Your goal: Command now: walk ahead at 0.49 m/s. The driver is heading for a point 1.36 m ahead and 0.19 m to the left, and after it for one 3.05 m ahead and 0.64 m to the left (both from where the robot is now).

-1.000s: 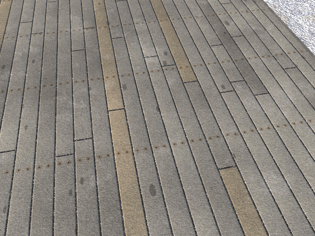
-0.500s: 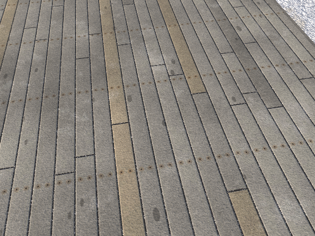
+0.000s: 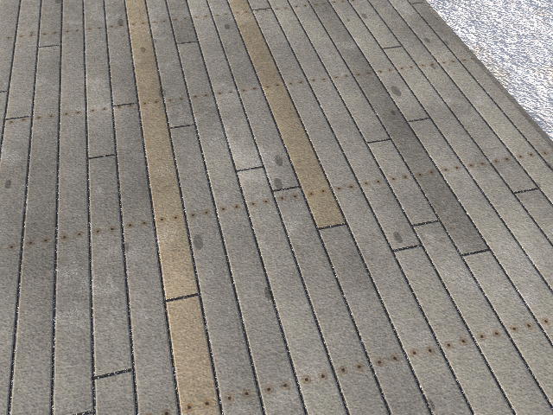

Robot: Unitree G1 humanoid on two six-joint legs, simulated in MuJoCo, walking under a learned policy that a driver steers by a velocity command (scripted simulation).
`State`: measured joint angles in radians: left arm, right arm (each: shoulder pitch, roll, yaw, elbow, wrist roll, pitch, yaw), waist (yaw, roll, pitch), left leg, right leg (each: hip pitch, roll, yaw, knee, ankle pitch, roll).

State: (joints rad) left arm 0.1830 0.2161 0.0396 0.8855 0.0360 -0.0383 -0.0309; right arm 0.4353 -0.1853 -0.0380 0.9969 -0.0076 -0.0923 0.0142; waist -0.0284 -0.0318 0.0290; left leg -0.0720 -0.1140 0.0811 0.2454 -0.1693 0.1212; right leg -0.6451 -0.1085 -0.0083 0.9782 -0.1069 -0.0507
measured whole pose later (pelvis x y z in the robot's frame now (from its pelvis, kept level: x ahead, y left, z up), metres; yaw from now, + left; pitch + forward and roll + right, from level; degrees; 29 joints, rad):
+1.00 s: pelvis +0.55 +0.01 -0.01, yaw +1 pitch -1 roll +0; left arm 0.32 0.21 0.05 1.01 0.03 -0.07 -0.01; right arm 0.23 -0.21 -0.06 0.98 -0.02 -0.08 0.01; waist 0.01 -0.03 0.06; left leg -0.25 -0.06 0.11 0.42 -0.16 0.10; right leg -0.40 -0.04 -0.01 1.14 -0.31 -0.08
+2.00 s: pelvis +1.08 +0.01 -0.03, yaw +16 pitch +0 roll +0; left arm 0.43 0.18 0.04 1.04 0.02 -0.07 0.03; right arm 0.05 -0.19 -0.06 0.87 -0.04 -0.04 0.03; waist 0.02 -0.01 0.07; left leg -0.43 -0.06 0.15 0.59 -0.18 0.19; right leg -0.01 -0.06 -0.28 0.74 -0.42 -0.02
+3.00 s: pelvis +1.53 +0.23 -0.02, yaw +36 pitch +2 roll -2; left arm 0.47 0.24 0.04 0.92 0.00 -0.06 -0.02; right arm 0.02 -0.22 0.00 0.72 -0.05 -0.08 0.02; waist 0.10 0.02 0.03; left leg -0.42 0.02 0.02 0.50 -0.11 0.03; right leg -0.09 0.02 -0.01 0.49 -0.39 0.00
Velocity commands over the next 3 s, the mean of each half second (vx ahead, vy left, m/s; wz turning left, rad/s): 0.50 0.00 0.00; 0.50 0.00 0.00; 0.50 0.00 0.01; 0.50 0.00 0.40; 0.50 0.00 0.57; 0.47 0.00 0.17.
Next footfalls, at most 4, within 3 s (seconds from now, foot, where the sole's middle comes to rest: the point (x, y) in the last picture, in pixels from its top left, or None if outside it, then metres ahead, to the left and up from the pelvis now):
0.30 right None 0.34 -0.11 -0.78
0.84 left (245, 367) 0.63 0.08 -0.78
1.40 right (306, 267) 0.94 -0.10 -0.78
1.98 left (242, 202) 1.19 0.09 -0.78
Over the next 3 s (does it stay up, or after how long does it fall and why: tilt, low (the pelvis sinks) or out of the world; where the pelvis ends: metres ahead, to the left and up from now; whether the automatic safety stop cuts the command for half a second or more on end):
stays up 1.53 0.23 -0.02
